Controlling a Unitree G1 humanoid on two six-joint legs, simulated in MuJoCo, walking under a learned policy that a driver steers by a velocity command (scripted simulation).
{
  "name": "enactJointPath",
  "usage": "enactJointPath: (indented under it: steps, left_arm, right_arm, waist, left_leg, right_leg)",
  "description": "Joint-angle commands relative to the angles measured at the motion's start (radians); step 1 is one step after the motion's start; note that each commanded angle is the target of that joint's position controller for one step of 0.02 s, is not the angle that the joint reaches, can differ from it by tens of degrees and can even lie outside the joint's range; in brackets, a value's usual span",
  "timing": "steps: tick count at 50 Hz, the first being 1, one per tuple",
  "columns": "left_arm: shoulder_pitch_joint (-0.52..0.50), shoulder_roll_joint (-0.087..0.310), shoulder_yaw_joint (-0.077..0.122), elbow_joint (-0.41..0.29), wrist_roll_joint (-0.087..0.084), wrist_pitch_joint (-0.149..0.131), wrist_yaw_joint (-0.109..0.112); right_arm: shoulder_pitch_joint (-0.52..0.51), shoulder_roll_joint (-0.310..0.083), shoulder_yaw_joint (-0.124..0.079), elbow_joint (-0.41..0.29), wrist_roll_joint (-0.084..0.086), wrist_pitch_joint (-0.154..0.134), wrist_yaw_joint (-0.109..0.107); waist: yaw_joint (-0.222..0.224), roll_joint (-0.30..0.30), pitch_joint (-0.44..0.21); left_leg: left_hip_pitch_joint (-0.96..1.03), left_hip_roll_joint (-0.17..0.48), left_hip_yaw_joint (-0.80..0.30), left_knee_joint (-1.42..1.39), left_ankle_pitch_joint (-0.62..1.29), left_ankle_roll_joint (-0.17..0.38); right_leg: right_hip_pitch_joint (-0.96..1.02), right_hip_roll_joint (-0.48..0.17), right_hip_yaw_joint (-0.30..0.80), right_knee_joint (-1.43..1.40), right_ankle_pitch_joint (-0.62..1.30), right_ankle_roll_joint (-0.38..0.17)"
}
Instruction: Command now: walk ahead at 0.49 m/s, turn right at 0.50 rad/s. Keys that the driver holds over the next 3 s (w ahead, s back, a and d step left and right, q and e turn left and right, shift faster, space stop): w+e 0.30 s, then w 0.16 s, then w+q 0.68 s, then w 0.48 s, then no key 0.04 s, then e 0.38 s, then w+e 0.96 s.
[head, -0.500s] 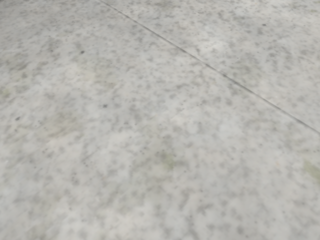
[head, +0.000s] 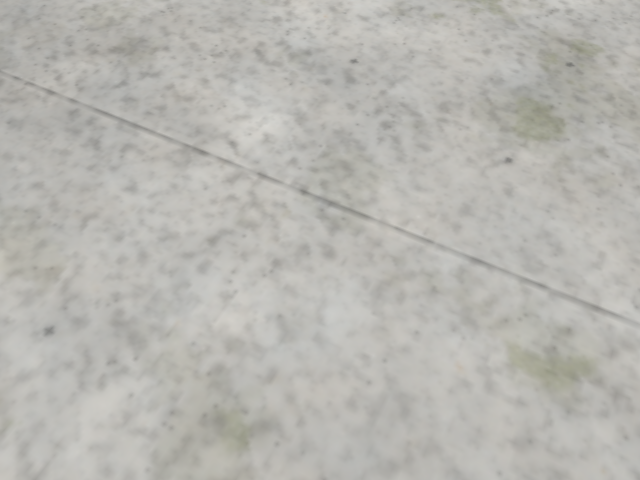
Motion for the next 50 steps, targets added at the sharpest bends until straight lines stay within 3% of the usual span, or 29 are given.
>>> enactJointPath:
  steps: [1,3,4,5,6,7,8,9,10,11,13,16,21,26,29,31,32,33,34,35,36,37,39,42,46,50]
  left_arm:
    - [-0.053,0.039,0.001,-0.079,0.003,-0.01,0.0]
    - [0.054,0.07,0.015,-0.053,0.004,-0.009,0.01]
    - [0.145,0.097,0.029,-0.029,0.005,-0.014,0.016]
    - [0.282,0.133,0.05,0.014,0.013,-0.022,0.027]
    - [0.352,0.225,0.079,0.027,0.018,-0.021,0.044]
    - [0.305,0.306,0.099,-0.003,-0.002,-0.009,0.045]
    - [0.303,0.269,0.094,0.004,-0.025,0.0,0.051]
    - [0.252,0.228,0.084,0.007,-0.029,-0.003,0.06]
    - [0.211,0.18,0.073,0.009,-0.025,-0.01,0.062]
    - [0.18,0.159,0.066,0.005,-0.029,-0.02,0.067]
    - [0.169,0.144,0.056,0.002,-0.035,-0.042,0.067]
    - [0.218,0.178,0.062,0.015,-0.035,-0.056,0.063]
    - [0.339,0.154,0.05,0.052,-0.033,-0.06,0.064]
    - [0.396,0.158,0.039,0.078,-0.016,-0.065,0.076]
    - [0.356,0.174,0.037,0.085,-0.003,-0.071,0.086]
    - [0.329,0.193,0.039,0.089,0.006,-0.072,0.089]
    - [0.316,0.195,0.038,0.087,0.004,-0.069,0.089]
    - [0.328,0.159,0.025,0.059,0.001,-0.074,0.089]
    - [0.443,0.083,0.015,0.052,-0.023,-0.077,0.073]
    - [0.376,0.153,0.021,0.048,0.01,-0.08,0.075]
    - [0.278,0.166,0.024,0.022,0.005,-0.088,0.067]
    - [0.222,0.154,0.018,0.004,0.003,-0.094,0.063]
    - [0.213,0.13,0.011,-0.015,0.014,-0.073,0.057]
    - [0.197,0.105,0.002,-0.035,0.019,-0.042,0.053]
    - [0.017,0.1,-0.004,-0.104,0.016,-0.032,0.051]
    - [-0.11,0.09,-0.012,-0.15,0.007,-0.037,0.044]
  right_arm:
    - [0.018,-0.163,-0.03,-0.027,-0.001,-0.002,-0.018]
    - [0.002,-0.196,-0.039,-0.027,-0.007,0.015,-0.027]
    - [-0.003,-0.21,-0.042,-0.032,-0.01,0.024,-0.025]
    - [-0.019,-0.217,-0.044,-0.043,-0.007,0.03,-0.018]
    - [0.001,-0.156,-0.033,-0.074,-0.012,0.025,-0.009]
    - [-0.007,-0.112,-0.029,-0.155,0.01,0.019,0.01]
    - [-0.133,-0.173,-0.037,-0.176,-0.003,0.005,0.014]
    - [-0.161,-0.162,-0.032,-0.192,0.009,-0.011,0.019]
    - [-0.145,-0.161,-0.033,-0.176,0.008,-0.016,0.016]
    - [-0.14,-0.155,-0.032,-0.174,-0.009,-0.001,0.015]
    - [-0.11,-0.135,-0.029,-0.171,-0.033,0.038,0.023]
    - [-0.177,-0.119,-0.025,-0.204,-0.031,0.062,0.032]
    - [-0.358,-0.115,-0.017,-0.26,-0.022,0.061,0.041]
    - [-0.482,-0.118,-0.008,-0.299,-0.009,0.049,0.05]
    - [-0.422,-0.141,-0.017,-0.29,-0.005,0.042,0.049]
    - [-0.231,-0.176,-0.037,-0.225,-0.001,0.036,0.036]
    - [-0.077,-0.188,-0.047,-0.174,-0.007,0.029,0.027]
    - [0.082,-0.253,-0.064,-0.144,-0.026,0.026,0.016]
    - [0.074,-0.336,-0.087,-0.132,-0.027,0.032,0.023]
    - [-0.022,-0.263,-0.076,-0.143,0.012,0.041,0.039]
    - [-0.109,-0.216,-0.067,-0.165,0.016,0.044,0.043]
    - [-0.134,-0.183,-0.059,-0.164,0.008,0.041,0.046]
    - [-0.123,-0.159,-0.05,-0.14,0.011,0.032,0.037]
    - [-0.072,-0.188,-0.059,-0.119,0.022,0.018,0.032]
    - [0.002,-0.198,-0.066,-0.105,0.022,0.027,0.026]
    - [0.074,-0.2,-0.071,-0.096,0.02,0.034,0.019]
  waist:
    - [0.03,0.102,0.023]
    - [0.085,0.129,-0.051]
    - [0.121,0.131,-0.108]
    - [0.188,0.093,-0.175]
    - [0.185,-0.045,-0.251]
    - [0.123,-0.213,-0.323]
    - [0.156,-0.022,-0.233]
    - [0.121,0.009,-0.122]
    - [0.067,0.082,-0.047]
    - [0.033,0.093,-0.029]
    - [0.001,0.063,-0.052]
    - [0.01,0.029,-0.042]
    - [0.091,-0.024,-0.02]
    - [0.137,-0.04,0.004]
    - [0.082,-0.055,0.005]
    - [-0.004,-0.052,-0.087]
    - [-0.076,-0.021,-0.161]
    - [-0.121,0.076,-0.269]
    - [-0.029,0.324,-0.322]
    - [-0.008,0.158,-0.226]
    - [0.006,0.08,-0.106]
    - [0.014,0.02,-0.059]
    - [0.055,0.039,-0.044]
    - [0.063,0.067,-0.057]
    - [0.015,0.074,-0.009]
    - [-0.037,0.089,-0.024]
  left_leg:
    - [-0.016,0.297,-0.023,0.066,1.013,0.044]
    - [0.018,0.31,-0.005,0.266,1.226,0.044]
    - [-0.008,0.316,-0.01,0.424,1.188,0.052]
    - [-0.119,0.297,0.001,0.66,1.003,0.04]
    - [-0.358,0.229,-0.006,0.973,0.382,0.017]
    - [-0.761,-0.006,-0.143,1.302,-0.229,-0.038]
    - [-0.877,0.063,-0.296,1.285,-0.122,-0.026]
    - [-0.873,0.107,-0.296,1.201,-0.024,-0.021]
    - [-0.811,0.14,-0.291,1.103,0.013,-0.026]
    - [-0.746,0.159,-0.296,1.04,0.018,-0.04]
    - [-0.666,0.165,-0.286,0.967,0.024,-0.069]
    - [-0.698,0.165,-0.252,0.849,0.109,-0.097]
    - [-0.775,0.153,-0.229,0.604,0.31,-0.087]
    - [-0.778,0.113,-0.195,0.431,0.343,-0.033]
    - [-0.653,0.071,-0.19,0.351,0.245,0.031]
    - [-0.439,0.0,-0.173,0.317,0.169,0.073]
    - [-0.255,0.0,-0.183,0.259,0.206,0.099]
    - [-0.022,0.199,-0.428,0.259,0.136,0.156]
    - [0.186,0.42,-0.967,0.136,0.127,0.325]
    - [0.104,0.385,-1.023,0.058,0.019,0.305]
    - [-0.031,0.356,-0.85,0.051,0.046,0.285]
    - [-0.123,0.309,-0.754,0.034,0.171,0.264]
    - [-0.223,0.231,-0.631,0.016,0.344,0.225]
    - [-0.265,0.19,-0.566,-0.002,0.434,0.228]
    - [-0.273,0.156,-0.563,-0.036,0.393,0.197]
    - [-0.193,0.139,-0.575,0.012,0.473,0.155]
  right_leg:
    - [0.092,0.064,-0.069,-0.078,-0.063,-0.048]
    - [0.22,0.125,-0.086,-0.088,-0.173,-0.098]
    - [0.333,0.149,-0.068,-0.124,-0.211,-0.127]
    - [0.533,0.153,-0.027,-0.217,-0.204,-0.163]
    - [0.751,-0.073,0.263,-0.229,-0.27,-0.222]
    - [0.963,-0.3,0.851,-0.376,-0.259,-0.406]
    - [0.909,-0.277,0.766,-0.442,-0.233,-0.371]
    - [0.78,-0.256,0.639,-0.461,-0.161,-0.333]
    - [0.649,-0.206,0.546,-0.477,-0.019,-0.282]
    - [0.567,-0.153,0.469,-0.481,0.078,-0.253]
    - [0.498,-0.095,0.388,-0.491,0.186,-0.233]
    - [0.466,-0.051,0.339,-0.515,0.207,-0.211]
    - [0.576,-0.036,0.313,-0.521,0.266,-0.135]
    - [0.718,-0.084,0.294,-0.514,0.323,-0.122]
    - [0.752,-0.122,0.246,-0.466,0.508,-0.093]
    - [0.765,-0.111,0.197,-0.252,0.761,-0.067]
    - [0.701,-0.078,0.153,-0.055,0.714,-0.052]
    - [0.514,-0.027,0.11,0.24,0.391,-0.036]
    - [0.135,0.183,0.071,0.575,-0.433,0.017]
    - [0.024,0.116,0.179,0.629,-0.429,-0.001]
    - [0.002,0.064,0.178,0.598,-0.327,0.001]
    - [0.023,0.033,0.168,0.544,-0.277,0.008]
    - [0.088,-0.002,0.161,0.454,-0.26,0.038]
    - [0.092,-0.009,0.129,0.367,-0.26,0.086]
    - [-0.006,-0.021,0.103,0.186,-0.12,0.132]
    - [-0.025,0.004,0.104,0.035,-0.007,0.138]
